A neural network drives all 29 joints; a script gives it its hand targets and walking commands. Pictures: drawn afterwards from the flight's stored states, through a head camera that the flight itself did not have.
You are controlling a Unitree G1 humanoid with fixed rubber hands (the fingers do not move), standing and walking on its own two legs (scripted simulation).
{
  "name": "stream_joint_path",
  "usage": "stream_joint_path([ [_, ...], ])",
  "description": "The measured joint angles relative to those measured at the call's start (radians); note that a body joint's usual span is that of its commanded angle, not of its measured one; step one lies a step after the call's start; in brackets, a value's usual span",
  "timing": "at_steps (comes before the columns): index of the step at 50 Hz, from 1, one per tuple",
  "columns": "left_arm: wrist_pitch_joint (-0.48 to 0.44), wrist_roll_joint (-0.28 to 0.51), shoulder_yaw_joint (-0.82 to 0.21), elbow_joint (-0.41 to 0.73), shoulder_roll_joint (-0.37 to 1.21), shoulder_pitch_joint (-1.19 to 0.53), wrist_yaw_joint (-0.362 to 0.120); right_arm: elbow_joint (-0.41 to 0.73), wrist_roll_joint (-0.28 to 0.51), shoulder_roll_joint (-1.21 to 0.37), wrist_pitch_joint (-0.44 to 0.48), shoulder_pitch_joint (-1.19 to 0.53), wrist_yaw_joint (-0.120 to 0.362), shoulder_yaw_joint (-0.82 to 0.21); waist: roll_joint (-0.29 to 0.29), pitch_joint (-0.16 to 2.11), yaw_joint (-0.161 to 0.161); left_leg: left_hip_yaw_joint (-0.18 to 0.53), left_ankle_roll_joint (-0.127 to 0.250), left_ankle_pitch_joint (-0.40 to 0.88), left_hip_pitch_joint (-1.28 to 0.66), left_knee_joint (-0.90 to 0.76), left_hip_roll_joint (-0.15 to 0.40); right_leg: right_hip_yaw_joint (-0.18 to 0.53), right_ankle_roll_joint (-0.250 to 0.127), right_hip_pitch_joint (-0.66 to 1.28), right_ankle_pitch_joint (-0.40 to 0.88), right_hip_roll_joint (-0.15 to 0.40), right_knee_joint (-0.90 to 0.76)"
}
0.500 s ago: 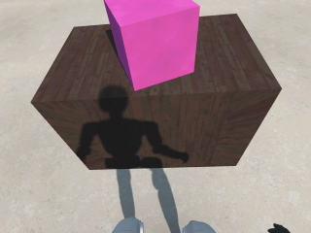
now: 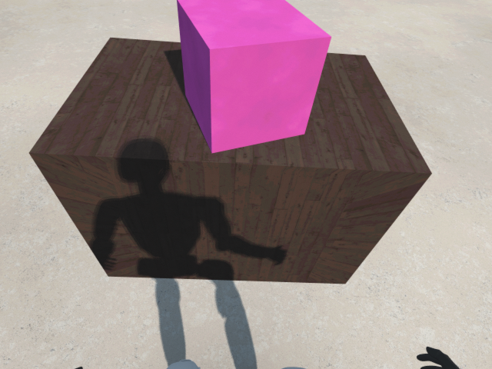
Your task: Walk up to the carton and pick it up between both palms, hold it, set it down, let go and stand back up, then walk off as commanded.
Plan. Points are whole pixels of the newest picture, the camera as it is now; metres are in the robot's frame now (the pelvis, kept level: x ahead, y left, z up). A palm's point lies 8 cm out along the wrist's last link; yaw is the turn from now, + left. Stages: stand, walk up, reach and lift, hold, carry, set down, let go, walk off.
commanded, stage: walk up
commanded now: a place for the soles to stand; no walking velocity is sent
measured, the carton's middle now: (245, 71) +0.79 -0.01 +0.08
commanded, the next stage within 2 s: none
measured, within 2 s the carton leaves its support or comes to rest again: neither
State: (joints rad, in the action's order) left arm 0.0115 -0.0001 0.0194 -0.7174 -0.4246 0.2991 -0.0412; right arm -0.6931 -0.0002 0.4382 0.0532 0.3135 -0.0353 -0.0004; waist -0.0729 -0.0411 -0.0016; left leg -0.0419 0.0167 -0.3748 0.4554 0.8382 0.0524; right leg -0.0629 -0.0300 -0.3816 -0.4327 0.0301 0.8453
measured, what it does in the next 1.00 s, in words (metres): lifts its left foot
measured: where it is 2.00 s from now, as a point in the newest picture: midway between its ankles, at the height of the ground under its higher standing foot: (229, 350)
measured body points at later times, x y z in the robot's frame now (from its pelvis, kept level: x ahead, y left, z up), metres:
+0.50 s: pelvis +0.00 +0.00 +0.00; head +0.01 +0.00 +0.45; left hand +0.11 +0.31 -0.09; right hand +0.11 -0.32 -0.08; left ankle +0.06 +0.13 -0.70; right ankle +0.01 -0.11 -0.70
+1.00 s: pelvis +0.09 +0.01 +0.01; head +0.09 +0.00 +0.46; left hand +0.13 +0.34 -0.08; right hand +0.20 -0.30 -0.09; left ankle +0.21 +0.15 -0.68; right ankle +0.03 -0.12 -0.70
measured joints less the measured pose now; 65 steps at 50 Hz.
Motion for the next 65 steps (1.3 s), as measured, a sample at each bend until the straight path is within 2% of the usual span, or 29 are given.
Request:
stream_joint_path([
  [4, -0.004, 0.0, 0.0, 0.0, 0.0, -0.002, 0.0, 0.0, 0.0, 0.0, 0.005, 0.0, 0.0, 0.0, 0.028, 0.011, 0.0, 0.001, -0.003, 0.037, 0.0, -0.013, -0.001, 0.0, 0.003, -0.003, -0.004, 0.0, 0.0],
  [14, -0.015, 0.0, 0.0, 0.0, 0.0, -0.008, 0.001, 0.0, 0.0, 0.0, 0.01, -0.007, 0.0, 0.0, 0.082, 0.016, 0.0, 0.001, -0.012, 0.024, 0.0, -0.013, 0.0, 0.0, 0.003, -0.004, -0.008, 0.0, 0.0],
  [28, -0.015, 0.0, 0.0, 0.0, 0.0, -0.019, 0.001, 0.0, 0.0, 0.0, 0.008, -0.006, 0.002, 0.0, 0.062, 0.023, 0.0, 0.001, -0.012, 0.024, 0.0, -0.012, 0.0, 0.0, 0.003, -0.005, -0.014, 0.0, 0.004],
  [31, -0.017, 0.0, 0.0, 0.0, 0.0, -0.015, 0.0, 0.0, 0.0, 0.0, 0.008, 0.006, 0.03, 0.0, 0.054, 0.046, 0.0, 0.001, -0.008, -0.045, -0.001, -0.008, 0.0, 0.001, 0.003, -0.02, -0.146, 0.0, 0.051],
  [33, -0.027, 0.0, 0.0, 0.0, 0.0, -0.011, -0.002, 0.0, 0.0, 0.003, 0.009, 0.007, 0.039, 0.0, 0.058, 0.057, 0.0, 0.002, 0.006, -0.079, 0.0, -0.009, 0.006, 0.002, 0.003, -0.034, -0.159, 0.0, 0.06],
  [34, -0.037, 0.0, 0.0, 0.001, 0.0, -0.008, -0.002, 0.0, 0.0, 0.005, 0.009, 0.007, 0.041, 0.0, 0.061, 0.058, 0.0, 0.003, 0.008, -0.076, -0.001, -0.009, 0.011, 0.003, 0.003, -0.03, -0.153, 0.0, 0.034],
  [36, -0.063, 0.0, 0.0, 0.001, -0.001, 0.007, -0.002, -0.001, 0.0, 0.005, -0.003, 0.006, 0.044, 0.0, 0.063, 0.054, 0.001, 0.012, 0.008, -0.101, -0.004, 0.018, 0.013, -0.003, 0.003, -0.01, -0.033, -0.001, -0.016],
  [38, -0.081, 0.0, 0.0, 0.0, -0.002, 0.037, 0.0, 0.0, 0.0, 0.005, -0.013, -0.002, 0.045, 0.0, 0.061, 0.032, 0.001, 0.035, 0.008, -0.124, 0.006, 0.123, -0.01, -0.006, 0.003, 0.027, 0.013, -0.001, -0.02],
  [41, -0.081, 0.0, 0.0, -0.011, -0.002, 0.087, 0.003, 0.0, 0.0, 0.01, -0.014, -0.011, 0.048, 0.0, 0.077, 0.01, 0.001, 0.04, 0.008, -0.064, 0.042, 0.204, -0.022, -0.013, 0.003, 0.102, -0.016, -0.001, -0.053],
  [46, -0.082, 0.0, 0.0, -0.018, -0.001, 0.133, 0.004, 0.0, 0.0, 0.029, -0.007, -0.015, 0.073, 0.0, 0.123, -0.028, 0.0, 0.041, 0.008, 0.046, 0.092, 0.193, 0.009, -0.018, 0.003, 0.208, -0.037, -0.001, -0.11],
  [52, -0.084, 0.0, 0.0, -0.017, -0.001, 0.131, 0.004, 0.001, 0.0, 0.029, -0.005, -0.014, 0.095, 0.0, 0.156, -0.021, -0.001, 0.038, 0.008, 0.109, 0.075, -0.029, 0.049, -0.02, 0.004, 0.244, -0.104, -0.001, -0.108],
  [53, -0.084, 0.0, 0.0, -0.018, -0.003, 0.125, 0.004, 0.001, 0.0, 0.028, 0.0, -0.013, 0.095, 0.0, 0.149, -0.02, -0.001, 0.032, 0.006, 0.151, 0.065, -0.056, 0.042, -0.017, 0.004, 0.24, -0.122, 0.007, -0.088],
  [55, -0.081, 0.0, 0.0, -0.018, -0.007, 0.099, 0.005, 0.001, 0.0, 0.017, 0.02, -0.012, 0.091, 0.0, 0.092, -0.037, -0.003, -0.006, 0.002, 0.146, 0.061, -0.028, 0.0, 0.023, 0.004, 0.184, -0.129, 0.058, 0.056],
  [57, -0.08, 0.0, 0.0, -0.018, -0.004, 0.074, 0.005, 0.0, 0.0, 0.016, 0.032, -0.001, 0.079, 0.0, 0.068, -0.042, -0.002, -0.024, 0.006, 0.103, 0.057, -0.009, -0.017, 0.067, 0.004, 0.077, -0.11, 0.045, 0.261],
  [59, -0.08, 0.0, 0.0, -0.018, -0.005, 0.056, 0.01, 0.0, 0.0, 0.016, 0.03, 0.01, 0.075, 0.0, 0.057, -0.04, -0.002, -0.029, 0.013, 0.08, 0.043, -0.012, -0.016, 0.069, 0.004, -0.026, -0.097, 0.024, 0.389],
  [62, -0.079, 0.0, 0.0, -0.017, -0.006, 0.038, 0.012, 0.001, 0.0, 0.016, 0.029, 0.014, 0.066, 0.0, 0.034, -0.043, -0.001, -0.039, 0.015, 0.057, 0.012, -0.016, -0.012, 0.07, 0.004, -0.148, -0.063, 0.023, 0.409],
  [65, -0.072, 0.0, 0.0, -0.017, -0.006, 0.024, 0.011, 0.001, 0.0, 0.016, 0.031, 0.019, 0.061, 0.0, 0.008, -0.046, -0.001, -0.042, 0.015, 0.032, -0.016, -0.016, -0.014, 0.071, 0.004, -0.219, -0.042, 0.023, 0.318],
])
